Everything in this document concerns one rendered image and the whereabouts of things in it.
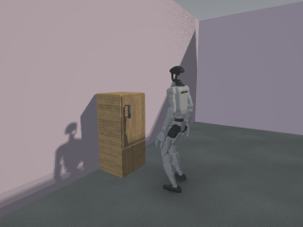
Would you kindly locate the right robot hand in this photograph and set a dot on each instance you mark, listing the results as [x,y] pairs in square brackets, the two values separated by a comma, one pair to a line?
[188,130]

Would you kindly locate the left robot forearm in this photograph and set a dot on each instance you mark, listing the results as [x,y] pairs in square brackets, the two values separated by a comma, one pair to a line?
[167,122]

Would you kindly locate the left robot hand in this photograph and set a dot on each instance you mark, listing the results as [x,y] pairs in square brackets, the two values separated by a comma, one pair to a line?
[162,138]

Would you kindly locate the handle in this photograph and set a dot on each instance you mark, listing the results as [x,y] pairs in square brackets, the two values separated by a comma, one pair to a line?
[129,111]

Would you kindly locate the cupboard door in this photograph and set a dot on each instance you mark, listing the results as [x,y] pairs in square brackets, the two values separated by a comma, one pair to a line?
[134,128]

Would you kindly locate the right robot forearm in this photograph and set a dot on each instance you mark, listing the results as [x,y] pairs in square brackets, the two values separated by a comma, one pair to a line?
[188,115]

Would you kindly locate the left robot upper arm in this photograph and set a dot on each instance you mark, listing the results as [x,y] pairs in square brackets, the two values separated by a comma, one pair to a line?
[171,92]

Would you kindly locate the right robot upper arm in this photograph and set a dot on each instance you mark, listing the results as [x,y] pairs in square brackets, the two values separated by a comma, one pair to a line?
[189,101]

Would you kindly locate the right robot foot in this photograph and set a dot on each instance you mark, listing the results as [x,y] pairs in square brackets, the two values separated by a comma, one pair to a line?
[181,176]

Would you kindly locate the left robot shin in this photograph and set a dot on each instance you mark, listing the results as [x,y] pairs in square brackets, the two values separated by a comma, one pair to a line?
[169,169]

